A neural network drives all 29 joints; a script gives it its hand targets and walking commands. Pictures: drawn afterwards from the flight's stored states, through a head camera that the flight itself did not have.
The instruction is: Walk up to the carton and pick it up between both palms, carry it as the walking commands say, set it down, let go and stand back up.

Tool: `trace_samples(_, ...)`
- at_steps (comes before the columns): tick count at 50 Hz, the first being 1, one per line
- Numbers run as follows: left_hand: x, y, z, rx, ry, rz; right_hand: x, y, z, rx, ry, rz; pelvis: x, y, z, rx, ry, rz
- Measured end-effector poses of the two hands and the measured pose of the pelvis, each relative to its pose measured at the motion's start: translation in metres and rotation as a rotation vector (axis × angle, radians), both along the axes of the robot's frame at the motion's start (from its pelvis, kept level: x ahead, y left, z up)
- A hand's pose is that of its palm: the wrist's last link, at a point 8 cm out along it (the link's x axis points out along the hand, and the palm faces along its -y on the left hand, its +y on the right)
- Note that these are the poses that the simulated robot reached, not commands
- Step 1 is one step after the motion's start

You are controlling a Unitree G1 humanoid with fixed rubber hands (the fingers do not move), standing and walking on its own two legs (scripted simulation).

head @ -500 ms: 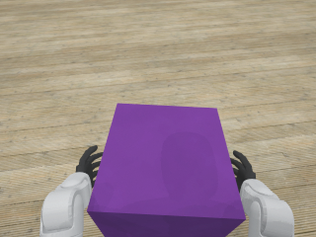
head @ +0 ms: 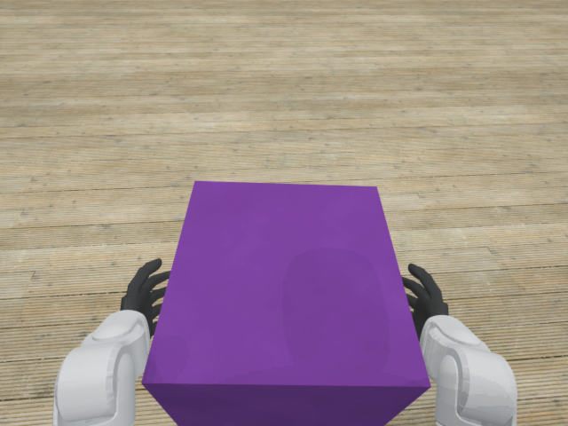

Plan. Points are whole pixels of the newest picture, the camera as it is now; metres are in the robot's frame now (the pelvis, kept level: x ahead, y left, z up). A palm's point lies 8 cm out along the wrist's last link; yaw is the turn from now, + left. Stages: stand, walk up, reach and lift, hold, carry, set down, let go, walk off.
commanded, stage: carry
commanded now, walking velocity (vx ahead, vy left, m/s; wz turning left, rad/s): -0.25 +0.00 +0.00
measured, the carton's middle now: (282, 315) +0.30 +0.03 -0.01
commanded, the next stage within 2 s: none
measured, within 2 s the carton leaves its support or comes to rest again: neither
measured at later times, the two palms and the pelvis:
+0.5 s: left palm out of the picture +0.00 +0.23 +0.07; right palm out of the picture +0.02 -0.13 +0.08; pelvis -0.23 +0.03 +0.01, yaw +2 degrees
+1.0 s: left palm out of the picture -0.21 +0.21 +0.08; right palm out of the picture -0.22 -0.15 +0.08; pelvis -0.46 +0.04 +0.00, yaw +1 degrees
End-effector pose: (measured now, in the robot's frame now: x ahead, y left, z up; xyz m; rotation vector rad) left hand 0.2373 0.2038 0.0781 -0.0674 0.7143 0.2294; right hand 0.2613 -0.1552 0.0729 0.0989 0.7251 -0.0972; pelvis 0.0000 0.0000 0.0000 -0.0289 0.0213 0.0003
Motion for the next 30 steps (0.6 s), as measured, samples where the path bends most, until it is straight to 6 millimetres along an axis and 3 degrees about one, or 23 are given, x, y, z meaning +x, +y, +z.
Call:
trace_samples(2,-0.015,-0.009,0.001,0.014,-0.009,-0.013,-0.020,-0.009,-0.007,0.007,-0.011,-0.007,-0.022,-0.003,-0.005,0.006,0.003,-0.007)
trace_samples(6,-0.050,-0.029,-0.002,0.005,0.053,-0.050,-0.075,-0.030,-0.013,0.015,0.051,-0.059,-0.058,-0.001,0.006,0.037,-0.011,0.000)
trace_samples(12,-0.093,-0.043,0.006,0.015,0.029,-0.120,-0.142,-0.042,-0.005,0.019,0.028,-0.125,-0.115,0.009,0.008,0.055,-0.001,0.001)
trace_samples(17,-0.136,-0.025,0.005,-0.013,-0.039,-0.111,-0.178,-0.025,0.007,-0.024,-0.041,-0.106,-0.165,0.025,-0.003,0.032,0.024,0.025)
trace_samples(24,-0.230,0.019,-0.012,-0.046,0.056,-0.017,-0.236,0.019,0.003,-0.042,0.054,-0.019,-0.224,0.027,0.006,-0.007,-0.011,0.027)
trace_samples(30,-0.284,0.025,-0.004,-0.017,0.025,0.015,-0.275,0.026,0.006,-0.030,0.022,0.026,-0.281,0.019,0.006,-0.010,0.003,0.016)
